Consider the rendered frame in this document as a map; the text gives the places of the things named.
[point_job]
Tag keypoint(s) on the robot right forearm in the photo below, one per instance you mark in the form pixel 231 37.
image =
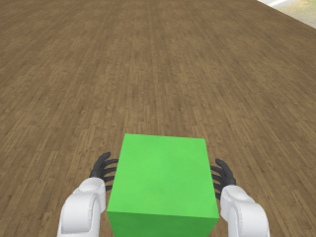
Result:
pixel 245 217

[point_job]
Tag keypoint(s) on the carton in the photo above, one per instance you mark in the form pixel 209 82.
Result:
pixel 162 188

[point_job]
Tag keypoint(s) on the right robot hand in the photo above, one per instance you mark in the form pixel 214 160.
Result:
pixel 226 178

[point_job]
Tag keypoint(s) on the left robot hand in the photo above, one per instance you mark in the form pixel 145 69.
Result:
pixel 99 170

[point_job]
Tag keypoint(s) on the robot left forearm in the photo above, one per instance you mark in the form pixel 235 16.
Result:
pixel 80 216

